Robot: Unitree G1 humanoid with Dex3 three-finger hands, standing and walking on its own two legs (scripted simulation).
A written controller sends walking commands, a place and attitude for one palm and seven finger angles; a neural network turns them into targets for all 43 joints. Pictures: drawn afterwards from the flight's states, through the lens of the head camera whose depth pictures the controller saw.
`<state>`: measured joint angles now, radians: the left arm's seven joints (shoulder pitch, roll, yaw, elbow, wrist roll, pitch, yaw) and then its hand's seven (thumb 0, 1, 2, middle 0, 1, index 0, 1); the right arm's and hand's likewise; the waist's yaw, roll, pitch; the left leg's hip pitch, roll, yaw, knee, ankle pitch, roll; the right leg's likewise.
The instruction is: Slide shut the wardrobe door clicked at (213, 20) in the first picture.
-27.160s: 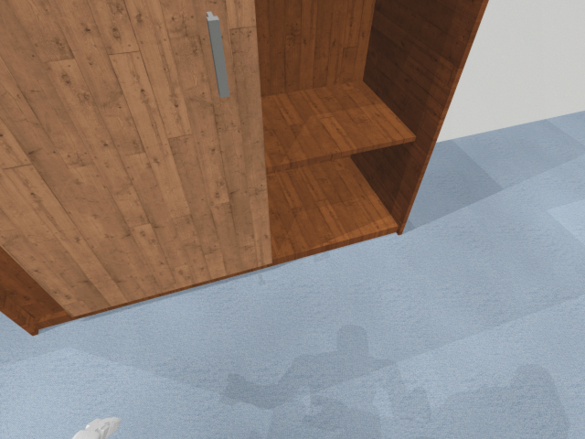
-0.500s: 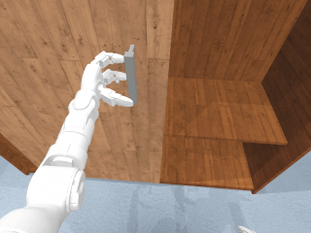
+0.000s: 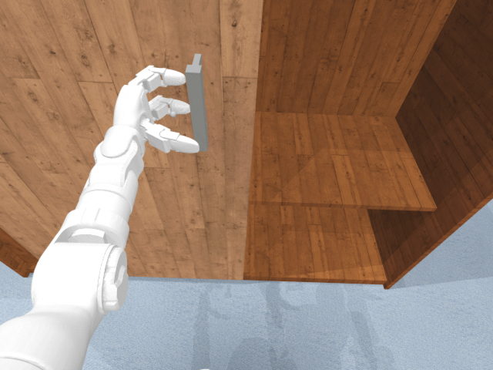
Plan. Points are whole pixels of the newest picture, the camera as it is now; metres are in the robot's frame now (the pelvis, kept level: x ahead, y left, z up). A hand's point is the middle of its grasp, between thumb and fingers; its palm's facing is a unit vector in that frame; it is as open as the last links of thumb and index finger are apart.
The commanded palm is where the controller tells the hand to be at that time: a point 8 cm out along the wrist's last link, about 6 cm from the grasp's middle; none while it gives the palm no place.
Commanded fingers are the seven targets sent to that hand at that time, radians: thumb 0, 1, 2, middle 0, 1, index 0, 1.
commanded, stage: move the hooked fingers beside the handle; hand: left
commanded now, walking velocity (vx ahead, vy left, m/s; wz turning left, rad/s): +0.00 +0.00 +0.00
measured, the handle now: (199, 105) +0.51 +0.07 +0.16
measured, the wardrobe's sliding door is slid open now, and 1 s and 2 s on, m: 0.59 0.59 0.59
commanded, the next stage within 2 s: none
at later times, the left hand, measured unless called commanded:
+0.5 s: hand (173, 114) +0.47 +0.11 +0.17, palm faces -0.10 -1.00 +0.00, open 13.2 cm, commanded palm +0.49 +0.17 +0.16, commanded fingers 0.00 -0.50 0.30 -0.30 -1.20 -0.30 -1.20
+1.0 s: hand (172, 114) +0.47 +0.11 +0.17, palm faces -0.11 -0.99 +0.00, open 13.1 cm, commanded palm +0.50 +0.18 +0.15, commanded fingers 0.00 -0.50 0.30 -0.30 -1.20 -0.30 -1.20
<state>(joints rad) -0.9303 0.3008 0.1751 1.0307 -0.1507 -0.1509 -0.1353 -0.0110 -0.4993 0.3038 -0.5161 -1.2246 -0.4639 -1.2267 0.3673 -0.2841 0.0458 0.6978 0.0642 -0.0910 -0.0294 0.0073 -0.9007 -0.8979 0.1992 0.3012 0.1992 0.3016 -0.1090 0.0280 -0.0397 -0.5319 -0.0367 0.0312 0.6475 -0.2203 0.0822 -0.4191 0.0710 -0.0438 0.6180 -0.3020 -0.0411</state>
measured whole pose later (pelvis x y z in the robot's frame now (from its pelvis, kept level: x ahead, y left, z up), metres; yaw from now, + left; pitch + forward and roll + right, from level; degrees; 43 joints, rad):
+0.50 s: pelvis -0.02 +0.00 -0.01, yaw +0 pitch +7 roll -2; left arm -1.00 0.32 0.18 1.08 -0.13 -0.15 -0.11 -0.01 -0.50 0.30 -0.51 -1.22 -0.45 -1.22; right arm 0.38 -0.28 0.06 0.70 0.06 -0.12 -0.04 0.01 -0.90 -0.90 0.20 0.30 0.20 0.30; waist -0.13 0.02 -0.05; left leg -0.61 -0.05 0.04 0.68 -0.25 0.08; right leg -0.50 0.06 -0.04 0.67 -0.29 -0.03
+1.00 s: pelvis -0.03 -0.01 -0.01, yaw -1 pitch +9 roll -2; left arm -1.05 0.41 0.23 1.14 -0.13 -0.15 -0.17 -0.01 -0.50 0.30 -0.51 -1.23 -0.46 -1.22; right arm 0.41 -0.29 0.06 0.71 0.06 -0.12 -0.04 0.01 -0.90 -0.90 0.20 0.30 0.20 0.30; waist -0.15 0.03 -0.06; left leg -0.70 -0.02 0.03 0.75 -0.33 0.06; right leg -0.59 0.09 -0.05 0.70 -0.29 -0.04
